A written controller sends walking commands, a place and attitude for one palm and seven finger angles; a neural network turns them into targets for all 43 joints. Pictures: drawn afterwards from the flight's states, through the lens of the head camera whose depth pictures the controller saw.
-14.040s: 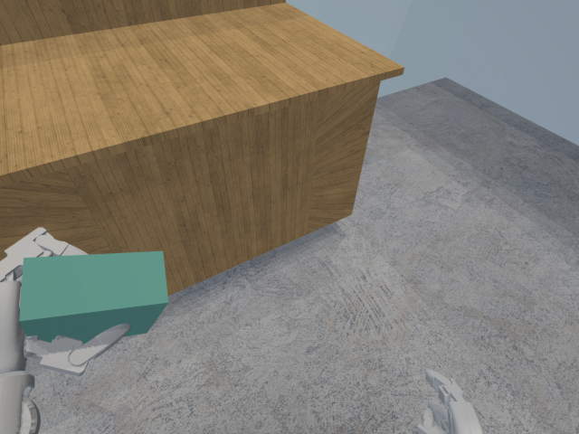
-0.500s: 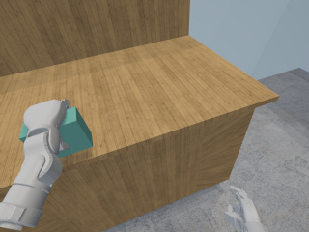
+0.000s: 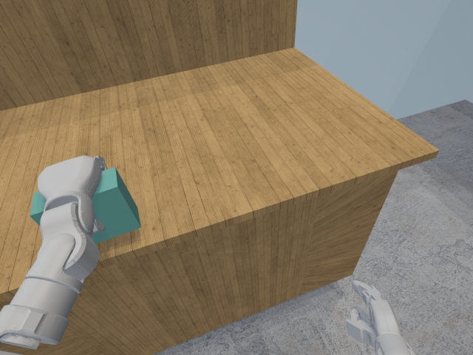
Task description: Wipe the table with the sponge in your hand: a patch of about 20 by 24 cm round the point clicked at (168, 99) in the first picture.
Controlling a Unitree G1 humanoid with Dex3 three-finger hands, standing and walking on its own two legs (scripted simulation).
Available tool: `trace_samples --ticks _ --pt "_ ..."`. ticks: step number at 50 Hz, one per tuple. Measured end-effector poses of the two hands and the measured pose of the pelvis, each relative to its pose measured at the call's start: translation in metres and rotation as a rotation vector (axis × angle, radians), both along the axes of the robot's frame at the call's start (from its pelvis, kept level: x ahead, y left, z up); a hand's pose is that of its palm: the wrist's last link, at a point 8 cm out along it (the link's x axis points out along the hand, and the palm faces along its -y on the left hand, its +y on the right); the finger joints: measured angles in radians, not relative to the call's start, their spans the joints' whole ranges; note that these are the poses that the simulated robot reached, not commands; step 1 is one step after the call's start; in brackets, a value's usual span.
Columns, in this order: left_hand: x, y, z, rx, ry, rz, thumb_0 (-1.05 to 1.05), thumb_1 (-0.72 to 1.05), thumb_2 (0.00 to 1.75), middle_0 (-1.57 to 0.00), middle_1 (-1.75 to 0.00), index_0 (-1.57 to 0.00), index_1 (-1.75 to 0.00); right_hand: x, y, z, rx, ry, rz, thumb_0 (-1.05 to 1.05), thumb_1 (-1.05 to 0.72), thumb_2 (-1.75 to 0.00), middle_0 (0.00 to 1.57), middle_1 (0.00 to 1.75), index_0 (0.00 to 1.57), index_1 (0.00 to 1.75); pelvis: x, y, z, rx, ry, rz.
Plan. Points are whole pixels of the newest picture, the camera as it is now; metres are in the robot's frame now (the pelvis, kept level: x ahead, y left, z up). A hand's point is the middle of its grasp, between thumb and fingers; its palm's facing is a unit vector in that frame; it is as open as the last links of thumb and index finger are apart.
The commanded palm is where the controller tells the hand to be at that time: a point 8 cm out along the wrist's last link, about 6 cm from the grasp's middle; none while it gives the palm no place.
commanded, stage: move the sponge above the wiping area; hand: left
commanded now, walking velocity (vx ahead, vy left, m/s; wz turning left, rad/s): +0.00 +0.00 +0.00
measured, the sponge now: (95, 217) +0.29 +0.32 +0.08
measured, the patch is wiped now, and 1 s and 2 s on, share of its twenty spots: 0.00 0.00 0.00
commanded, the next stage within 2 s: lower the sponge onto the table in 0.90 s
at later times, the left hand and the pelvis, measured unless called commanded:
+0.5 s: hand (82, 198) +0.30 +0.33 +0.13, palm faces +0.03 -0.04 -1.00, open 9.6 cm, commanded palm +0.27 +0.32 +0.20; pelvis +0.01 +0.00 +0.00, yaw +0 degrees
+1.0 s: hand (82, 194) +0.30 +0.33 +0.13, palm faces +0.00 -0.03 -1.00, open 9.6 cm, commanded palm +0.27 +0.33 +0.21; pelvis +0.00 +0.00 +0.00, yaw -1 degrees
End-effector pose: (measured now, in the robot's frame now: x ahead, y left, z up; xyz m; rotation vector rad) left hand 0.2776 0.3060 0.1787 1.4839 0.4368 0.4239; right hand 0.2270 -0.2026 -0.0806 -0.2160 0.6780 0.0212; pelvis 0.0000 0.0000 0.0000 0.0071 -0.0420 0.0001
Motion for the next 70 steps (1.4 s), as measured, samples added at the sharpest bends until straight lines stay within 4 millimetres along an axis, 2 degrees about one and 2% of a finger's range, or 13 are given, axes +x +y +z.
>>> trace_samples --ticks 7,11,19,27,34,40,57,63,70 --pt "0.019 -0.007 0.003 0.013 -0.020 -0.062 0.00 -0.45 1.03 -0.78 -1.37 -0.78 -1.36 -0.003 -0.003 -0.005 0.003 0.020 -0.024 0.01 -0.90 -0.90 0.20 0.30 0.20 0.30 0.007 0.001 0.000 -0.002 0.016 -0.005" --pt "0.022 -0.007 0.005 0.011 -0.045 -0.057 0.00 -0.45 1.03 -0.78 -1.37 -0.78 -1.36 -0.007 -0.006 -0.009 0.012 0.041 -0.035 0.01 -0.90 -0.90 0.20 0.30 0.20 0.30 0.010 0.001 0.000 -0.002 0.023 -0.014" --pt "0.012 0.006 0.000 -0.005 -0.029 0.010 0.00 -0.45 1.03 -0.78 -1.37 -0.78 -1.37 -0.010 -0.012 -0.014 0.008 0.070 -0.045 0.01 -0.90 -0.90 0.20 0.30 0.20 0.30 0.013 0.001 0.000 -0.001 0.023 -0.018" --pt "-0.001 0.010 0.003 0.001 -0.031 0.003 0.00 -0.45 1.03 -0.78 -1.37 -0.78 -1.37 -0.001 -0.011 -0.007 -0.011 0.032 -0.034 0.01 -0.90 -0.90 0.20 0.30 0.20 0.30 0.010 0.001 -0.001 -0.003 0.011 -0.002" --pt "0.004 0.000 0.008 0.010 -0.044 -0.041 0.00 -0.45 1.03 -0.78 -1.37 -0.78 -1.36 0.005 -0.001 0.000 0.004 -0.008 -0.019 0.01 -0.90 -0.90 0.20 0.30 0.20 0.30 0.005 0.001 0.000 -0.002 0.005 0.000" --pt "0.008 0.005 0.013 0.021 -0.039 -0.019 0.00 -0.45 1.03 -0.78 -1.37 -0.78 -1.37 -0.001 0.002 0.002 0.018 -0.007 -0.016 0.01 -0.90 -0.90 0.20 0.30 0.20 0.30 0.001 -0.001 0.000 -0.001 0.003 -0.008" --pt "0.008 0.009 0.005 0.019 -0.002 -0.046 0.00 -0.45 1.03 -0.78 -1.37 -0.78 -1.37 -0.030 -0.017 -0.015 -0.020 0.069 -0.054 0.01 -0.90 -0.90 0.20 0.30 0.20 0.30 -0.002 -0.001 0.000 -0.001 0.005 -0.006" --pt "0.009 0.007 0.012 0.023 -0.052 -0.054 0.00 -0.45 1.03 -0.78 -1.37 -0.78 -1.37 -0.027 -0.018 -0.013 -0.012 0.057 -0.063 0.01 -0.90 -0.90 0.20 0.30 0.20 0.30 0.000 0.000 0.000 -0.001 0.007 -0.013" --pt "0.003 0.021 0.008 0.012 -0.021 0.015 0.00 -0.45 1.03 -0.78 -1.37 -0.78 -1.37 -0.017 -0.016 -0.008 -0.002 0.034 -0.057 0.01 -0.90 -0.90 0.20 0.30 0.20 0.30 0.001 0.000 0.000 -0.001 0.006 -0.017"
